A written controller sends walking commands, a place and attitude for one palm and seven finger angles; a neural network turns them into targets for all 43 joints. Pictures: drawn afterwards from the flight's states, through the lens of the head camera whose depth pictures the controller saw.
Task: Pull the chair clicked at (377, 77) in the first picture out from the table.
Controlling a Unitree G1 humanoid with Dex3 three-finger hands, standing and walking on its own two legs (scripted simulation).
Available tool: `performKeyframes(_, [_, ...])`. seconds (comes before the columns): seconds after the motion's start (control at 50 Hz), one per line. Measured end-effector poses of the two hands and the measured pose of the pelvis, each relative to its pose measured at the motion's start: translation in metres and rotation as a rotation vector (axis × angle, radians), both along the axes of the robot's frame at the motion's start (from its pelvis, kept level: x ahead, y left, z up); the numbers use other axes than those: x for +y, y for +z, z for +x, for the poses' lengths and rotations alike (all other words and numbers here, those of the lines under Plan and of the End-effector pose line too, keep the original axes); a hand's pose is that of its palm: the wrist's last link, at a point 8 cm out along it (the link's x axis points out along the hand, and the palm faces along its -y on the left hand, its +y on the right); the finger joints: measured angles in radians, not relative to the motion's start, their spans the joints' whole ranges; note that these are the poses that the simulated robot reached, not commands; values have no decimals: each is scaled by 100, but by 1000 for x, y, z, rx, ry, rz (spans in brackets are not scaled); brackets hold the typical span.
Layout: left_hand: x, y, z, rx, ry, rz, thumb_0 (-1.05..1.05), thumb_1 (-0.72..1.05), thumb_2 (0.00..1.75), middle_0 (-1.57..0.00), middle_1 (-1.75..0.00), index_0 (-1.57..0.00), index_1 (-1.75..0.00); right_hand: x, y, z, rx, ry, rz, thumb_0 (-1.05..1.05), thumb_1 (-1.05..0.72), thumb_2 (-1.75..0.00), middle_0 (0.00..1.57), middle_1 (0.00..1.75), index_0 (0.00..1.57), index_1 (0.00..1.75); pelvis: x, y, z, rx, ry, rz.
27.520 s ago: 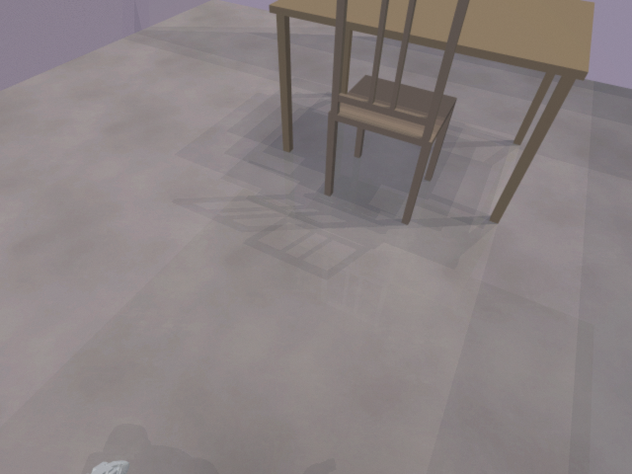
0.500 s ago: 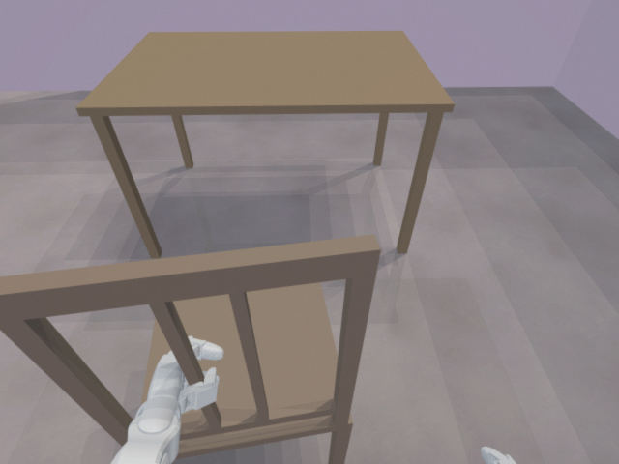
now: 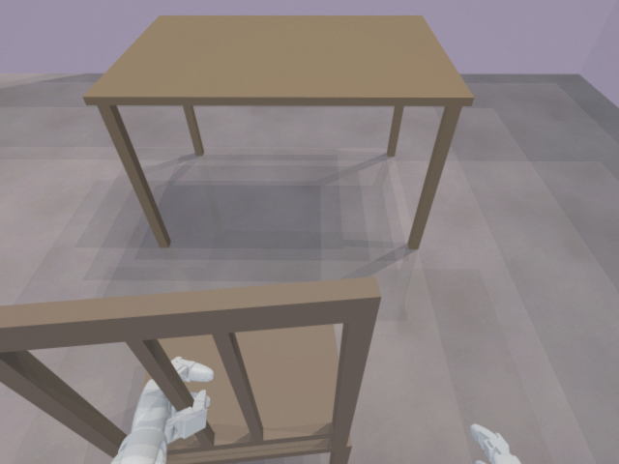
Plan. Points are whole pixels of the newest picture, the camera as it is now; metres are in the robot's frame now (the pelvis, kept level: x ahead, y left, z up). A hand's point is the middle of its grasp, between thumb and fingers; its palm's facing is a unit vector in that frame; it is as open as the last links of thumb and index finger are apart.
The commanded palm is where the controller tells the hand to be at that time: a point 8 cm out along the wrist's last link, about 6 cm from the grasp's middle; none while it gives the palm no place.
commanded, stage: stop walking, hand still on the chair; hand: left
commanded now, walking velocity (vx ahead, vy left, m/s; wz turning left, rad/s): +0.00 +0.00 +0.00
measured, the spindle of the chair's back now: (182, 399) +0.22 +0.20 -0.06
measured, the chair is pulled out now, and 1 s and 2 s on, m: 0.71 0.71 0.70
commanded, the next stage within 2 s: open the thumb and straighten the fingers in 0.28 s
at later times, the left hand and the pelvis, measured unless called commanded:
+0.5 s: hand (198, 410) +0.21 +0.17 -0.07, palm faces +0.14 -0.97 -0.18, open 5.5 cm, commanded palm +0.18 +0.22 -0.05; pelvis +0.01 +0.00 -0.01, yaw +2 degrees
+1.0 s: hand (195, 404) +0.22 +0.18 -0.07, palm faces +0.16 -0.97 -0.21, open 16.0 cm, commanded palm +0.19 +0.23 -0.05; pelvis +0.04 +0.00 -0.04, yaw +4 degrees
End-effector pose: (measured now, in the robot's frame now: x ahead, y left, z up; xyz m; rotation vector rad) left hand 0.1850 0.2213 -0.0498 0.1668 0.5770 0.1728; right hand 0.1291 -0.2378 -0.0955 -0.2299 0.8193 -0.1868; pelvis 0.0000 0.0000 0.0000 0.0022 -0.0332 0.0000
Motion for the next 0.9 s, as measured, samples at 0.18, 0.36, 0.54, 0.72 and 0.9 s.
performKeyframes(0.18, [-1,0,0,7,22,-7,4,70,83,-38,-128,-49,-145,-7,10,24,-35,7,-15,1,-91,-90,20,30,20,30,-5,1,7,2,7,0])
performKeyframes(0.36, [-1,0,0,11,31,-11,4,71,83,-38,-128,-49,-145,3,11,30,-33,23,5,1,-91,-90,20,30,20,30,-5,2,8,2,10,-5])
performKeyframes(0.54, [4,1,1,-10,18,-25,3,56,76,-39,-134,-49,-145,5,6,28,-67,43,50,1,-91,-90,20,30,20,30,-4,-10,6,48,40,-8])
performKeyframes(0.72, [13,3,8,0,25,0,2,-11,41,-44,-132,-46,-135,3,-7,49,-141,66,38,1,-91,-90,20,30,20,30,1,-25,16,120,46,-13])
performKeyframes(0.9, [7,3,5,25,39,-15,0,-46,24,-29,-87,-30,-87,10,-12,81,-202,95,44,1,-91,-90,20,30,20,30,0,-35,36,171,57,-16])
